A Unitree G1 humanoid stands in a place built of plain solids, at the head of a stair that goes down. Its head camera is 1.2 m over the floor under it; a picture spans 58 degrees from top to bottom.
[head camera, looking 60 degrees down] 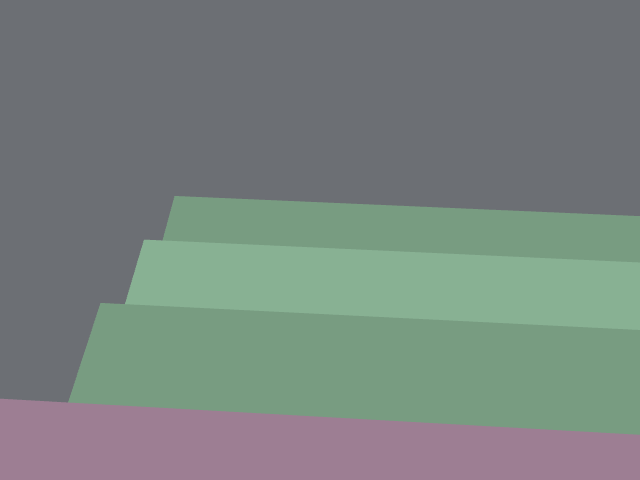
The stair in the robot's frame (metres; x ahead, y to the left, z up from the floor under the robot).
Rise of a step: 0.17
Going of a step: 0.34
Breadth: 2.46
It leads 3 degrees to the right of straight ahead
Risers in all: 4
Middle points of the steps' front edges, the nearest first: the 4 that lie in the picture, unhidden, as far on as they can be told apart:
0.14 -0.47 0.00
0.48 -0.48 -0.17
0.83 -0.50 -0.34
1.17 -0.52 -0.51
